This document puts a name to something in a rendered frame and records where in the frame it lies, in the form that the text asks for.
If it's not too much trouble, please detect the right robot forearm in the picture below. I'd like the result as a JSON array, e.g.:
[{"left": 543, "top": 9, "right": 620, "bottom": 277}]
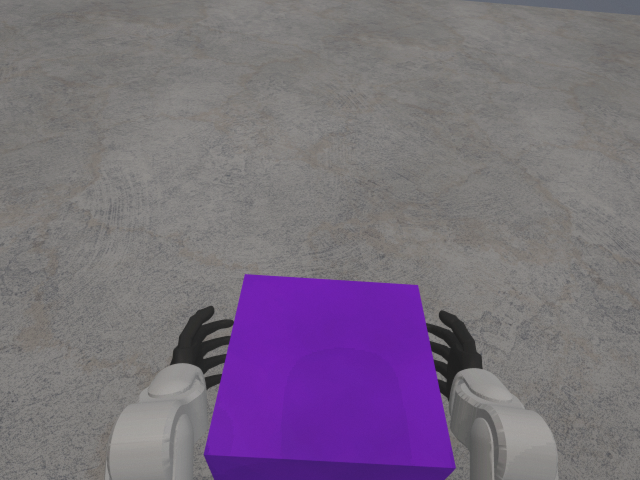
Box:
[{"left": 449, "top": 368, "right": 559, "bottom": 480}]

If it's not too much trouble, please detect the left robot forearm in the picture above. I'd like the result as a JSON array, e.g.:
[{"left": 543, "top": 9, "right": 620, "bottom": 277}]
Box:
[{"left": 104, "top": 363, "right": 208, "bottom": 480}]

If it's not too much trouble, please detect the robot right hand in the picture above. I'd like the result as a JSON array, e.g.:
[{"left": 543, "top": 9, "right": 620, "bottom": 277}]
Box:
[{"left": 426, "top": 310, "right": 483, "bottom": 401}]

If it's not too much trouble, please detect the robot left hand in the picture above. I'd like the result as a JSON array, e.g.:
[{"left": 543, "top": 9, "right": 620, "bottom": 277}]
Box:
[{"left": 170, "top": 306, "right": 234, "bottom": 390}]

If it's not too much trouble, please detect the carton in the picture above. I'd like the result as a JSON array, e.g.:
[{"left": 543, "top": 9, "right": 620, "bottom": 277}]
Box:
[{"left": 204, "top": 274, "right": 456, "bottom": 480}]

